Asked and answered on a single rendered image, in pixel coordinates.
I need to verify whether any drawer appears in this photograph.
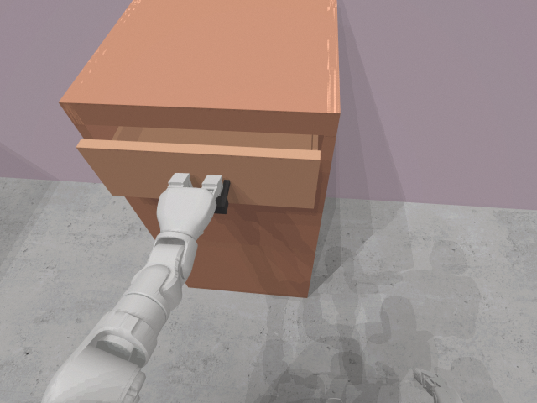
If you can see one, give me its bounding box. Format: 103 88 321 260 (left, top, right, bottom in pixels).
76 126 321 209

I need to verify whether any cabinet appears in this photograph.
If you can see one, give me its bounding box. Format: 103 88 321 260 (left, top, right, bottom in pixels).
59 0 341 298

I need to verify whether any robot left hand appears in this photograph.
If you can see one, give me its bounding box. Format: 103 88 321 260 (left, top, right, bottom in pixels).
157 173 223 241

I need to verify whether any left robot forearm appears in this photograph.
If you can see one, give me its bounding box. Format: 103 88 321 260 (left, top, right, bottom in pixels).
41 231 198 403

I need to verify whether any robot right hand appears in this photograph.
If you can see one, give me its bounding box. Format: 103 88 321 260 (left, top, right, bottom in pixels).
412 368 463 403

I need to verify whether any handle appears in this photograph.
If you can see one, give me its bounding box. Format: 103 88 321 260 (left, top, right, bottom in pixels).
214 180 231 214

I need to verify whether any left robot upper arm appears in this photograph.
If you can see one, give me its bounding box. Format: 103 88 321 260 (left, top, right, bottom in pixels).
47 345 146 403

